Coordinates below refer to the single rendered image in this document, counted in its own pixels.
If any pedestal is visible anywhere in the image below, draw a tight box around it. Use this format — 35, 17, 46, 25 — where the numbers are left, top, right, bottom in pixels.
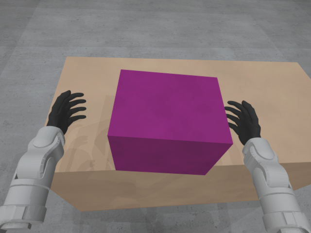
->
44, 56, 311, 212

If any robot right forearm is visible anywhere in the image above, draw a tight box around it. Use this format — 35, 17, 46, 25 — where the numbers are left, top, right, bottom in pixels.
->
242, 137, 311, 233

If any carton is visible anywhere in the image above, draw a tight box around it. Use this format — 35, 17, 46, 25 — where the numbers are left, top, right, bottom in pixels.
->
107, 69, 233, 175

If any robot left hand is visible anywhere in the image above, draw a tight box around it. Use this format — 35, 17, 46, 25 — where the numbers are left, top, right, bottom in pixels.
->
47, 90, 86, 135

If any robot left forearm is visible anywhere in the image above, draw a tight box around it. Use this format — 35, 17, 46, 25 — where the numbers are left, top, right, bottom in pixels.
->
0, 126, 65, 233

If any robot right hand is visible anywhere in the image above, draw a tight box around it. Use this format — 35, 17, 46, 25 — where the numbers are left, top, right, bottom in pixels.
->
225, 100, 261, 145

